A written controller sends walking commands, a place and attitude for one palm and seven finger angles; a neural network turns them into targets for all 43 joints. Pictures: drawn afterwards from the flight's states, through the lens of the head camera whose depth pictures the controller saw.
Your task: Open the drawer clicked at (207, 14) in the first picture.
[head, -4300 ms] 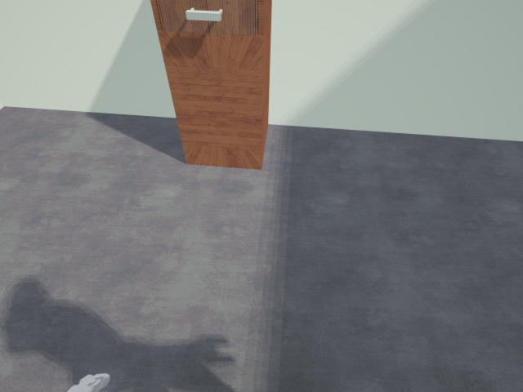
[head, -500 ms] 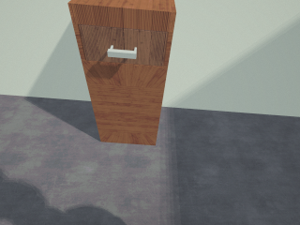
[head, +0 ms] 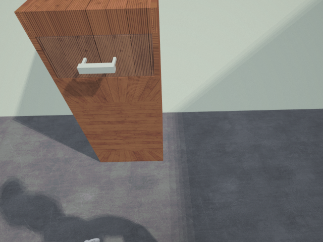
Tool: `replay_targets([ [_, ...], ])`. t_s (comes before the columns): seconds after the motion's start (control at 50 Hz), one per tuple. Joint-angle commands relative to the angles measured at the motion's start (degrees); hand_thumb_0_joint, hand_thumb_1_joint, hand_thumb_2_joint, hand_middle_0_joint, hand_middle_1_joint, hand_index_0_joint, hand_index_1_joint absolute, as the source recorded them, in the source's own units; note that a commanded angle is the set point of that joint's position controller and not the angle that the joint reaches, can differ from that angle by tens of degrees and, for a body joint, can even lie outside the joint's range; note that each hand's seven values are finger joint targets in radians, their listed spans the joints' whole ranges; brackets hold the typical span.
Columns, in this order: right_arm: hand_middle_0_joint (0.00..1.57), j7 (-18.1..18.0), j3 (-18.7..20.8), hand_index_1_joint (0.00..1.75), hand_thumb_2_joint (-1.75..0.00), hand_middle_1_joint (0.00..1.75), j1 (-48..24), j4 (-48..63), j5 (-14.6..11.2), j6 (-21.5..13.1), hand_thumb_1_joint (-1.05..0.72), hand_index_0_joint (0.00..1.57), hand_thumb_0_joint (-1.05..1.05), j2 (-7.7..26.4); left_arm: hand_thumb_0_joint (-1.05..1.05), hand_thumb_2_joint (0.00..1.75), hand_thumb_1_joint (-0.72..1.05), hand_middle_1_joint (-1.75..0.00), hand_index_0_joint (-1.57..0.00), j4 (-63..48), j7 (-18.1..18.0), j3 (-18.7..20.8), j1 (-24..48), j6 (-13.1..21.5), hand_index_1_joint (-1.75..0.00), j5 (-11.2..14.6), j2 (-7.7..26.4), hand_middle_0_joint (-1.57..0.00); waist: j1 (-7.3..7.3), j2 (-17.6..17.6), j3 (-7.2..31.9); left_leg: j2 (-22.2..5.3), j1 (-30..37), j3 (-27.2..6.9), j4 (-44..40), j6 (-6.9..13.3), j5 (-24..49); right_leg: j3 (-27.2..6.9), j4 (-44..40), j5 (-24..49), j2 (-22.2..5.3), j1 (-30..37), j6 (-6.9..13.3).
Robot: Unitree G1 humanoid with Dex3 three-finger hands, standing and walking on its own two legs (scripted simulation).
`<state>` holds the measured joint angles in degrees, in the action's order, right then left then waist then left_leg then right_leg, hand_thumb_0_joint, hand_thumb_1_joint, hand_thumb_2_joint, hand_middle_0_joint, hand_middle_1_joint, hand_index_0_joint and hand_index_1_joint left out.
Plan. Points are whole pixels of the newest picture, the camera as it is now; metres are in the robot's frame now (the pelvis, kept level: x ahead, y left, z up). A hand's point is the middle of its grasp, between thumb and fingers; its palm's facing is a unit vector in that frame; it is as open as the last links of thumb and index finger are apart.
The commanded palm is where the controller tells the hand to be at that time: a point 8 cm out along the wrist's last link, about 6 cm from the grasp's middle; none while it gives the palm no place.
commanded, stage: take the last steps up to it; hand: left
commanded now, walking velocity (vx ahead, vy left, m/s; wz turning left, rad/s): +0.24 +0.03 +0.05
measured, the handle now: (98, 64) +0.67 +0.25 +0.06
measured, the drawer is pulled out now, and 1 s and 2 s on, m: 0.00 0.00 0.00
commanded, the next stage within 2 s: come to a stop and stand still in 0.26 s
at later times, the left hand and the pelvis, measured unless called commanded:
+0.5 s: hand out of the picture +0.07 +0.19 -0.18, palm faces +0.11 -0.98 -0.14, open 7.4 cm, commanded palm none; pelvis +0.14 +0.04 +0.01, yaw +0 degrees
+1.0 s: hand (111, 230) +0.18 +0.15 -0.14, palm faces +0.02 -0.96 -0.27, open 7.4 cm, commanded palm none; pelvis +0.12 -0.03 +0.01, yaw -1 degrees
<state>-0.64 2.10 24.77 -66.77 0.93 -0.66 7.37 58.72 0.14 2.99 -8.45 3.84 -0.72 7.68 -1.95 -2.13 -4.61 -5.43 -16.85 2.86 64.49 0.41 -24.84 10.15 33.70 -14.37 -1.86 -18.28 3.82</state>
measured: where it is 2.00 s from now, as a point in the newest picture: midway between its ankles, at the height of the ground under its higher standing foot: outside the picture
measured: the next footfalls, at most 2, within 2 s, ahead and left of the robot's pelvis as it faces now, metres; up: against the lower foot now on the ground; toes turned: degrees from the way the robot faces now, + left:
left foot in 0.40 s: +0.22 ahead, +0.14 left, +0.00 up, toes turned +9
right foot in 0.86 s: +0.16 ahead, -0.12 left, +0.00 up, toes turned -4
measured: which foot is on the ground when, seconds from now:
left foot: up 0.00-0.38, down 0.40-0.86, up 0.88-1.00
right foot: down 0.00-0.42, up 0.44-0.84, down 0.86-1.00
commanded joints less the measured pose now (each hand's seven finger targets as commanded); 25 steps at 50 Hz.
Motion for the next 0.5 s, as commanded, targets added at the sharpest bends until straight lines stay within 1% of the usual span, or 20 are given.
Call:
replay_targets([
  [0.0, 0.20, 0.34, 1.18, 0.30, -0.90, 0.30, -0.19, 4.20, 0.50, -0.82, -0.90, 0.20, 0.00, 1.55, 0.00, 0.90, 0.90, -0.30, -0.20, 1.15, -1.03, 0.46, -7.82, 0.26, -0.30, -0.20, 5.81, -0.20, 1.20, 5.48, 0.11, -3.42, -12.22, -1.84, 3.38, -0.34, 8.80, -15.03, -23.84, 2.84, -15.67, 3.70, 3.61],
  [0.02, 0.20, 0.41, 1.17, 0.30, -0.90, 0.30, 0.42, 4.01, 0.66, -0.36, -0.90, 0.20, 0.00, 1.30, 0.00, 0.90, 0.90, -0.30, -0.20, 1.08, -1.08, 0.32, -8.68, 0.51, -0.30, -0.41, 4.67, -0.20, 0.62, 6.52, -0.07, -3.29, -11.74, -1.13, 1.57, -0.91, 9.79, -12.88, -24.19, 5.72, -14.83, 2.69, 3.50],
  [0.04, 0.20, 0.46, 1.31, 0.30, -0.90, 0.30, 0.66, 4.26, 0.75, 0.01, -0.90, 0.20, 0.00, 1.23, 0.00, 0.90, 0.90, -0.30, -0.20, 1.01, -1.17, 0.31, -8.71, 0.60, -0.30, -0.54, 4.58, -0.20, 0.12, 7.51, -0.23, -3.29, -11.62, -0.71, -0.29, -1.32, 10.25, -11.34, -24.49, 6.29, -14.56, 2.17, 3.72],
  [0.06, 0.20, 0.56, 1.25, 0.30, -0.90, 0.30, -0.64, 4.68, 0.74, 0.25, -0.90, 0.20, 0.00, 1.79, 0.00, 0.90, 0.90, -0.30, -0.20, 1.18, -1.18, 0.07, -9.16, 0.62, -0.30, -0.53, 4.83, -0.20, 0.38, 7.13, -0.57, -3.32, -11.71, -0.39, -2.24, -1.65, 10.58, -11.39, -25.00, 6.38, -14.49, 1.94, 4.23],
  [0.08, 0.20, 0.83, 1.41, 0.30, -0.90, 0.30, -1.21, 5.13, 0.66, 0.25, -0.90, 0.20, 0.00, 1.54, 0.00, 0.90, 0.90, -0.30, -0.20, 1.51, -1.17, 0.09, -9.48, 0.79, -0.30, -0.60, 5.30, -0.20, 0.13, 6.83, -0.10, -2.98, -12.10, -0.26, -4.41, -1.61, 11.59, -11.00, -25.38, 6.71, -14.01, 3.00, 4.65],
  [0.12, 0.20, 1.19, 1.31, 0.30, -0.90, 0.30, -4.68, 6.52, 0.62, 0.20, -0.90, 0.20, 0.00, 2.53, 0.00, 0.90, 0.90, -0.30, -0.20, 1.76, -0.97, 0.07, -10.54, 0.92, -0.30, -0.44, 6.26, -0.20, 0.87, 7.11, -0.36, -2.89, -13.60, 0.23, -8.69, -1.99, 12.95, -10.52, -25.51, 8.24, -13.82, 5.32, 5.09],
  [0.16, 0.20, 1.40, 1.23, 0.30, -0.90, 0.30, -8.33, 7.87, 0.52, -0.09, -0.90, 0.20, 0.00, 3.28, 0.00, 0.90, 0.90, -0.30, -0.20, 2.35, -0.92, 0.19, -11.67, 1.07, -0.30, -0.47, 7.05, -0.20, 1.52, 7.36, -0.18, -2.87, -15.13, 0.56, -13.99, -2.26, 13.06, -10.38, -24.69, 11.37, -14.18, 9.29, 5.64],
  [0.18, 0.20, 1.59, 1.23, 0.30, -0.90, 0.30, -10.40, 8.61, 0.42, -0.30, -0.90, 0.20, 0.00, 3.24, 0.00, 0.90, 0.90, -0.30, -0.20, 2.73, -0.93, 0.14, -12.82, 1.08, -0.30, -0.61, 7.33, -0.20, 2.28, 7.19, -0.42, -2.49, -14.58, 1.09, -16.75, -2.27, 12.58, -10.72, -24.03, 13.37, -14.36, 10.05, 5.68],
  [0.2, 0.20, 1.64, 1.03, 0.30, -0.90, 0.30, -12.11, 9.22, 0.37, -0.47, -0.90, 0.20, 0.00, 3.45, 0.00, 0.90, 0.90, -0.30, -0.20, 3.11, -0.97, 0.20, -13.18, 1.10, -0.30, -0.63, 7.60, -0.20, 2.53, 6.78, -0.66, -2.37, -13.87, 1.24, -19.16, -2.22, 12.43, -10.71, -23.48, 14.82, -14.90, 10.46, 5.83],
  [0.26, 0.20, 1.74, 0.70, 0.30, -0.90, 0.30, -15.31, 10.35, 0.30, -0.98, -0.90, 0.20, 0.00, 3.58, 0.00, 0.90, 0.90, -0.30, -0.20, 4.11, -1.09, 0.33, -14.97, 0.66, -0.30, -0.78, 8.60, -0.20, 3.74, 7.04, -0.15, -0.64, -10.68, 2.56, -25.28, -1.56, 10.52, -10.52, -20.82, 18.61, -15.18, 13.06, 5.45],
  [0.28, 0.20, 1.73, 0.68, 0.30, -0.90, 0.30, -15.82, 10.49, 0.29, -1.25, -0.90, 0.20, 0.00, 3.68, 0.00, 0.90, 0.90, -0.30, -0.20, 4.57, -1.17, 0.51, -15.53, 0.49, -0.30, -0.94, 8.81, -0.20, 4.04, 6.90, -0.09, -0.52, -8.46, 2.85, -27.09, -1.33, 9.81, -11.11, -19.36, 19.39, -15.88, 12.85, 5.28],
  [0.32, 0.20, 1.44, 0.39, 0.30, -0.90, 0.30, -14.04, 9.88, 0.31, -1.64, -0.90, 0.20, 0.00, 3.99, 0.00, 0.90, 0.90, -0.30, -0.20, 4.92, -1.23, 0.50, -15.31, 0.03, -0.30, -0.65, 8.71, -0.20, 2.93, 6.73, 0.75, 1.19, -2.47, 4.18, -32.69, -0.82, 12.10, -9.32, -15.63, 20.70, -13.73, 12.29, 3.70],
  [0.34, 0.20, 1.08, 0.43, 0.30, -0.90, 0.30, -10.96, 8.59, 0.38, -1.99, -0.90, 0.20, 0.00, 4.61, 0.00, 0.90, 0.90, -0.30, -0.20, 5.21, -1.24, 0.39, -14.72, -0.21, -0.30, -0.36, 8.30, -0.20, 1.38, 5.85, 1.94, 2.10, 3.70, 5.11, -37.07, -0.64, 16.16, -7.16, -10.91, 22.52, -11.52, 10.58, 2.09],
  [0.36, 0.20, 0.43, 0.62, 0.30, -0.90, 0.30, -6.62, 7.00, 0.56, -2.45, -0.90, 0.20, 0.00, 6.75, 0.00, 0.90, 0.90, -0.30, -0.20, 5.23, -1.37, -0.27, -15.17, -0.51, -0.30, -0.17, 6.32, -0.20, 0.09, 1.90, 5.28, -0.90, 12.95, 1.77, -39.50, 0.40, 29.18, -4.81, -2.39, 22.31, -8.05, 7.18, -0.61],
  [0.38, 0.20, -0.40, 1.28, 0.30, -0.90, 0.30, -2.47, 6.26, 0.62, -2.52, -0.90, 0.20, 0.00, 10.89, 0.00, 0.90, 0.90, -0.30, -0.20, 4.58, -1.63, -1.14, -16.66, -0.83, -0.30, 0.20, 3.35, -0.20, -0.65, -5.89, 9.43, -11.16, 22.90, -8.61, -37.54, 4.92, 48.43, -2.23, 5.89, 6.69, -3.34, -2.00, -3.48],
  [0.4, 0.20, -0.97, 1.02, 0.30, -0.90, 0.30, -1.67, 5.87, 0.02, -1.93, -0.90, 0.20, 0.00, 12.12, 0.00, 0.90, 0.90, -0.30, -0.20, 4.76, -2.09, -1.85, -17.65, -1.24, -0.30, 0.64, 1.98, -0.20, -0.08, -10.94, 11.63, -18.77, 21.46, -13.37, -40.94, 9.93, 65.57, -3.50, 13.50, -18.86, -1.49, -2.17, -5.04],
  [0.42, 0.20, -1.69, 0.07, 0.30, -0.90, 0.30, -5.18, 5.78, -0.23, -1.47, -0.90, 0.20, 0.00, 10.63, 0.00, 0.90, 0.90, -0.30, -0.20, 5.55, -2.67, -1.90, -17.95, -1.97, -0.30, 0.52, 2.25, -0.20, 1.53, -7.21, 10.46, -17.99, 17.47, -10.53, -42.21, 11.01, 68.21, -7.60, 14.83, -22.06, -2.73, 0.32, -5.12],
  [0.44, 0.20, -2.20, -0.27, 0.30, -0.90, 0.30, -8.44, 6.05, -0.31, -1.41, -0.90, 0.20, 0.00, 10.06, 0.00, 0.90, 0.90, -0.30, -0.20, 6.08, -2.85, -1.98, -17.15, -2.79, -0.30, 0.47, 2.23, -0.20, 2.04, -7.08, 7.84, -16.81, 14.06, -9.28, -43.66, 10.21, 65.95, -8.36, 14.33, -20.45, -3.51, 0.58, -5.46],
  [0.46, 0.20, -2.41, -0.18, 0.30, -0.90, 0.30, -10.54, 6.39, -0.34, -0.98, -0.90, 0.20, 0.00, 9.57, 0.00, 0.90, 0.90, -0.30, -0.20, 6.09, -2.86, -1.88, -16.29, -3.31, -0.30, 0.26, 2.74, -0.20, 2.11, -6.10, 5.65, -15.73, 12.85, -8.09, -43.56, 9.71, 65.11, -8.65, 13.63, -18.24, -3.90, -0.35, -5.54],
  [0.48, 0.20, -2.49, -0.02, 0.30, -0.90, 0.30, -11.67, 6.54, -0.43, -0.61, -0.90, 0.20, 0.00, 9.37, 0.00, 0.90, 0.90, -0.30, -0.20, 5.92, -2.77, -1.60, -15.43, -3.71, -0.30, 0.09, 3.62, -0.20, 2.10, -5.46, 4.07, -14.92, 12.06, -6.77, -43.43, 9.21, 66.09, -8.66, 13.36, -16.09, -4.07, -0.80, -5.68],
])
